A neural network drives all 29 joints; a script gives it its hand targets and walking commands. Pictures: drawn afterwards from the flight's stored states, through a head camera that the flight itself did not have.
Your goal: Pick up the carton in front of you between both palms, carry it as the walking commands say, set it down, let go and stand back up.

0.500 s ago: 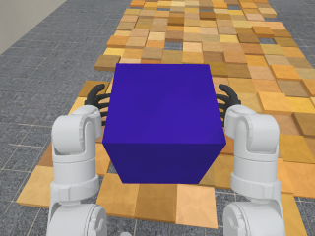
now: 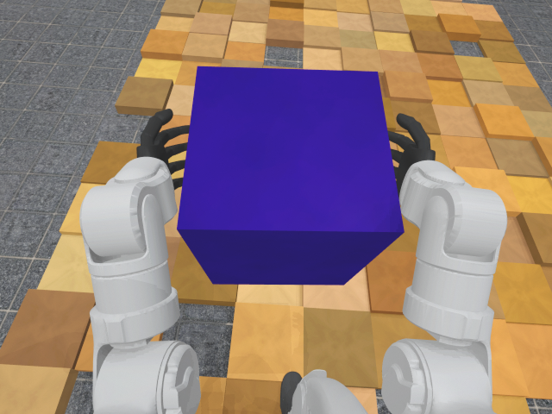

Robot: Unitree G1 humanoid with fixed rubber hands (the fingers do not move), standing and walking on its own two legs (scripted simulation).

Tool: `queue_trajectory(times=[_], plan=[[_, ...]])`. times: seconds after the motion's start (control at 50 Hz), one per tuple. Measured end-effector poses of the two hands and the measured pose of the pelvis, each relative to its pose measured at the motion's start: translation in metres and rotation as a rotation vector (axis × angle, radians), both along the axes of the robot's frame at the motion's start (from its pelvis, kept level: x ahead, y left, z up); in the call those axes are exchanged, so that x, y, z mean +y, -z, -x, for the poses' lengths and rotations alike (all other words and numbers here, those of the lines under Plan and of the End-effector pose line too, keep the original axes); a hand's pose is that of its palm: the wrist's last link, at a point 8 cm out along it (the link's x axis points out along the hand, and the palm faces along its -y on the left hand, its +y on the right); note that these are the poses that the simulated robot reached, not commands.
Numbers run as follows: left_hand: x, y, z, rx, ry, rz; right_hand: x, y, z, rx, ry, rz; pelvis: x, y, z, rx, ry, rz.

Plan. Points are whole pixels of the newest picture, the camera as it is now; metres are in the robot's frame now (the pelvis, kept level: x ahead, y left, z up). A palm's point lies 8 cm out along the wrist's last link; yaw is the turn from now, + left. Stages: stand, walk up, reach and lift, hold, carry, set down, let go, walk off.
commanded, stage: carry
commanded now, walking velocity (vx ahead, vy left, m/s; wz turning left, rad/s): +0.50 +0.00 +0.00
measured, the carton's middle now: (282, 193) +0.41 -0.01 +0.08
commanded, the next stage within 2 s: none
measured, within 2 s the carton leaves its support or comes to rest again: neither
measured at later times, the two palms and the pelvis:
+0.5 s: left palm out of the picture +0.69 +0.19 +0.21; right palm out of the picture +0.69 -0.11 +0.21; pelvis +0.31 +0.04 +0.05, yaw +1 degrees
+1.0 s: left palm out of the picture +0.97 +0.18 +0.11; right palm out of the picture +0.99 -0.11 +0.10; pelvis +0.63 +0.02 +0.01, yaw +1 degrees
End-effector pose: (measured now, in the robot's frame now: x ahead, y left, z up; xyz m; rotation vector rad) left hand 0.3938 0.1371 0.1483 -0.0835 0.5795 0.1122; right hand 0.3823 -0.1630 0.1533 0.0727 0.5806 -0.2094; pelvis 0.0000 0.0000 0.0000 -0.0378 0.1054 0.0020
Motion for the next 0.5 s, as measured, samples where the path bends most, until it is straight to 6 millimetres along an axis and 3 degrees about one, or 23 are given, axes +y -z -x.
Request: queue_trajectory(times=[0.08, 0.14, 0.24, 0.36, 0.42, 0.5], plan=[[0.011, 0.000, -0.042, 0.064, -0.049, -0.050, 0.011, 0.004, -0.063, 0.065, -0.079, -0.004, -0.009, -0.012, -0.051, -0.015, -0.012, 0.007], [0.027, -0.008, -0.063, 0.096, -0.107, -0.044, 0.028, -0.006, -0.102, 0.095, -0.131, -0.003, -0.014, -0.030, -0.085, -0.013, -0.014, -0.016], [0.052, -0.043, -0.113, 0.049, -0.173, -0.028, 0.055, -0.040, -0.168, 0.047, -0.184, -0.009, -0.013, -0.051, -0.144, -0.005, -0.021, -0.051], [0.066, -0.080, -0.201, 0.000, -0.136, -0.048, 0.067, -0.071, -0.244, -0.003, -0.167, 0.005, 0.009, -0.049, -0.227, -0.007, -0.019, -0.041], [0.066, -0.079, -0.249, 0.011, -0.075, -0.057, 0.066, -0.073, -0.278, 0.010, -0.137, 0.045, 0.022, -0.038, -0.270, -0.023, -0.014, -0.053], [0.054, -0.065, -0.300, 0.117, 0.008, -0.058, 0.056, -0.059, -0.306, 0.120, -0.089, 0.048, 0.036, -0.046, -0.311, -0.025, -0.013, -0.034]])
